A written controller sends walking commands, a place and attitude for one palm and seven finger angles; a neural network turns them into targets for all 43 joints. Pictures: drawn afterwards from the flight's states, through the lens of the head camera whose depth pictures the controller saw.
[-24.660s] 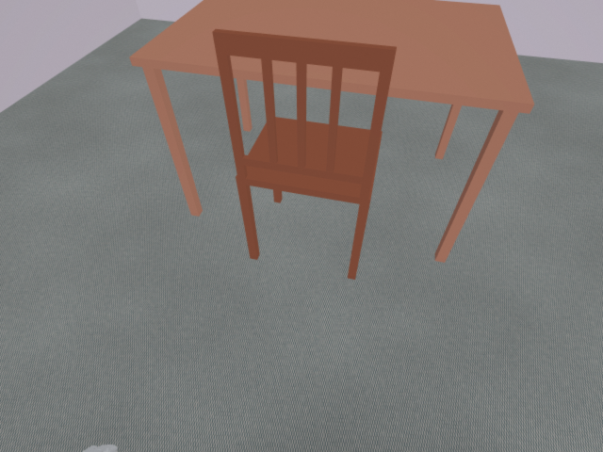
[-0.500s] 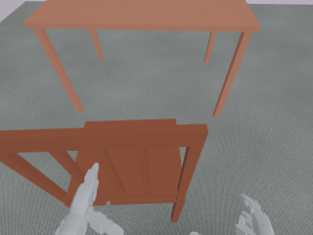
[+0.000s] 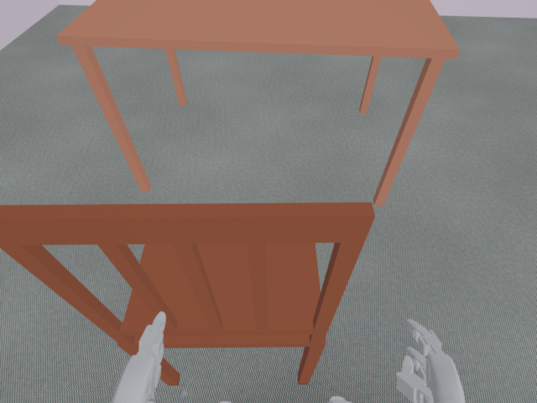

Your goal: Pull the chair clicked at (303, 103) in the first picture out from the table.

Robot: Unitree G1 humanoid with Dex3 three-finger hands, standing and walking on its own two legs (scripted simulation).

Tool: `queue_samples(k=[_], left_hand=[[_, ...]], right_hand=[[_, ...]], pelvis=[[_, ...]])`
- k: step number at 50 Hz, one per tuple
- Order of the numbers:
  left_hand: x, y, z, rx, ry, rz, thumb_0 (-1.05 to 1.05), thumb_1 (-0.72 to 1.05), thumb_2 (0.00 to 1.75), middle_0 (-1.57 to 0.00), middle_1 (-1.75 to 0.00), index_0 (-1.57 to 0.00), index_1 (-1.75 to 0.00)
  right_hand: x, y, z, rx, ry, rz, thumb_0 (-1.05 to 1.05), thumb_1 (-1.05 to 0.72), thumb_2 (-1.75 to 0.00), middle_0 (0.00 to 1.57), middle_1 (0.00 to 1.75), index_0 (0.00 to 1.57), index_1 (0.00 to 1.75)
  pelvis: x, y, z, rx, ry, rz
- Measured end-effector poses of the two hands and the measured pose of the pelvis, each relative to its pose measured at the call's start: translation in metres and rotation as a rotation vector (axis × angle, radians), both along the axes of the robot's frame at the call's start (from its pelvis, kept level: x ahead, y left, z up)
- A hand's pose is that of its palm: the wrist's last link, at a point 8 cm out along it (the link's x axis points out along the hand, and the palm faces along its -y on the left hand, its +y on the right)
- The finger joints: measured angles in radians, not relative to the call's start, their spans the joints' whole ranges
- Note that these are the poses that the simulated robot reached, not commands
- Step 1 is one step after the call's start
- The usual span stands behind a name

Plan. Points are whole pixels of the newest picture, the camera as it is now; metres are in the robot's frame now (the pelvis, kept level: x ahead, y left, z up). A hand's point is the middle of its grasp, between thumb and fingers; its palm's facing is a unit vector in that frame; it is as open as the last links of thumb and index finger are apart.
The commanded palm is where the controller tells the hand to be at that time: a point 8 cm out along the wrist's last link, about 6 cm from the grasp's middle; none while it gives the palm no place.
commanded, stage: draw the hand back to the body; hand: left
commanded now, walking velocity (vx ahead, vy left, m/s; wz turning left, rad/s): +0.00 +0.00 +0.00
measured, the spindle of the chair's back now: (203, 292) +0.29 +0.12 -0.01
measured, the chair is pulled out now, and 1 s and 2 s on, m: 0.61 0.61 0.61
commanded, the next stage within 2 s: step back with the hand held close in 1.66 s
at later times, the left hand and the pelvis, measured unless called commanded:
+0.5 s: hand (139, 375) +0.16 +0.15 +0.07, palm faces -0.01 -1.00 -0.08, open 17.5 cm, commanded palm +0.12 +0.22 +0.09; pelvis -0.01 +0.00 -0.02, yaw -1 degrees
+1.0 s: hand (44, 320) +0.19 +0.23 +0.16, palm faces +0.35 -0.84 -0.41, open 13.4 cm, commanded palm +0.15 +0.27 +0.19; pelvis +0.02 +0.00 +0.05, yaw +0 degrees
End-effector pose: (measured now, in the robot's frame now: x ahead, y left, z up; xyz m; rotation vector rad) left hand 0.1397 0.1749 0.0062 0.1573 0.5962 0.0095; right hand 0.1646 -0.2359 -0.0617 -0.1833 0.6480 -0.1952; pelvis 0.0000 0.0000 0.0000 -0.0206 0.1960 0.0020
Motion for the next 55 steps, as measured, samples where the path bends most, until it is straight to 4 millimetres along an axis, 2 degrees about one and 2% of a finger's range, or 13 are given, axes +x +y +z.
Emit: queue_samples(k=[5,7,12,17,20,23,30,34,39,48,55], left_hand=[[-0.012,-0.003,0.002,-0.016,0.010,-0.004,-0.01,-0.54,0.20,-0.01,0.00,-0.01,0.00],[-0.013,-0.004,0.005,-0.081,-0.036,0.028,-0.01,-0.54,0.20,-0.01,0.00,-0.01,0.00],[-0.005,0.009,0.032,-0.141,-0.311,0.074,-0.01,-0.54,0.20,-0.01,0.00,-0.01,0.00],[0.004,0.020,0.055,-0.111,-0.562,0.007,-0.01,-0.55,0.20,0.00,0.00,-0.01,0.00],[0.004,0.022,0.057,-0.103,-0.543,-0.040,-0.01,-0.55,0.20,0.00,0.00,0.00,0.00],[0.001,0.027,0.062,-0.097,-0.482,-0.043,-0.01,-0.55,0.20,0.00,0.00,-0.01,0.00],[-0.001,0.048,0.099,-0.048,-0.539,0.008,-0.01,-0.52,0.21,-0.01,-0.01,-0.01,-0.01],[0.000,0.059,0.112,0.137,-0.467,0.062,-0.01,-0.44,0.25,-0.02,-0.03,-0.02,-0.02],[-0.003,0.071,0.124,0.250,-0.397,0.153,-0.01,-0.30,0.32,-0.04,-0.06,-0.04,-0.05],[0.009,0.087,0.168,0.351,-0.505,0.238,0.00,0.01,0.47,-0.09,-0.12,-0.09,-0.11],[0.017,0.098,0.190,0.408,-0.555,0.277,0.00,0.26,0.59,-0.12,-0.17,-0.14,-0.17]], right_hand=[[0.004,0.002,0.001,0.003,-0.019,-0.010,0.01,-0.91,-0.90,0.20,0.30,0.20,0.30],[0.006,0.003,0.001,-0.002,-0.031,-0.009,0.01,-0.91,-0.90,0.20,0.30,0.20,0.30],[0.009,0.004,-0.008,-0.005,-0.035,0.009,0.01,-0.91,-0.90,0.20,0.30,0.20,0.30],[0.011,0.008,-0.026,0.030,-0.018,0.024,0.01,-0.91,-0.90,0.20,0.30,0.20,0.30],[0.010,0.011,-0.031,0.062,-0.003,0.008,0.01,-0.91,-0.90,0.20,0.30,0.20,0.30],[0.009,0.015,-0.028,0.082,-0.001,-0.012,0.01,-0.91,-0.90,0.20,0.30,0.20,0.30],[0.006,0.017,-0.011,0.078,-0.018,-0.019,0.01,-0.91,-0.90,0.20,0.30,0.20,0.30],[0.006,0.016,0.002,0.052,-0.005,-0.016,0.01,-0.91,-0.90,0.20,0.30,0.20,0.30],[0.010,0.016,0.019,0.037,-0.008,-0.008,0.01,-0.91,-0.90,0.20,0.30,0.20,0.30],[0.028,0.017,0.037,0.039,-0.036,0.048,0.01,-0.91,-0.90,0.20,0.30,0.20,0.30],[0.040,0.015,0.042,0.045,-0.038,0.076,0.01,-0.91,-0.90,0.20,0.30,0.20,0.30]], pelvis=[[0.002,0.002,-0.002,-0.001,0.006,-0.002],[0.001,0.002,-0.004,-0.002,0.013,-0.002],[-0.003,0.002,-0.014,-0.008,0.030,0.002],[-0.008,0.002,-0.026,-0.013,0.046,-0.003],[-0.010,0.003,-0.027,-0.012,0.034,-0.009],[-0.009,0.003,-0.022,-0.011,0.017,-0.010],[-0.004,0.003,-0.004,-0.014,-0.017,-0.001],[0.001,0.004,0.009,-0.012,-0.063,-0.003],[0.008,0.004,0.026,-0.006,-0.126,-0.003],[0.019,0.000,0.045,0.003,-0.205,-0.002],[0.024,-0.005,0.053,0.008,-0.232,-0.008]])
